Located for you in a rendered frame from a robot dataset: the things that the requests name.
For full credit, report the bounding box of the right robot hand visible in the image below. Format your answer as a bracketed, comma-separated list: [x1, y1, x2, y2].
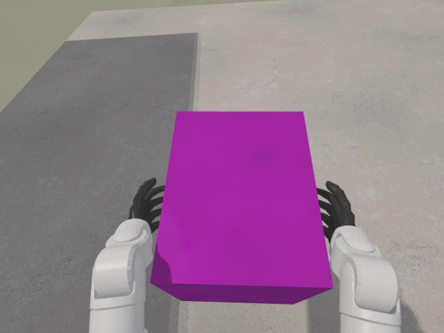
[316, 181, 356, 243]

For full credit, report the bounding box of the robot left forearm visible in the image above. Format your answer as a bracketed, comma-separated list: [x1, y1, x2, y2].
[89, 219, 153, 333]

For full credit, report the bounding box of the robot right forearm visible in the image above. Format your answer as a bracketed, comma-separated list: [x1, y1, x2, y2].
[329, 225, 401, 333]

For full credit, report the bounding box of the left robot hand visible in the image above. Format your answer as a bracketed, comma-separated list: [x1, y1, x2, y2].
[128, 178, 165, 234]

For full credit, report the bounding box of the carton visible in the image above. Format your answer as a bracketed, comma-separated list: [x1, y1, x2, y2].
[150, 112, 333, 305]

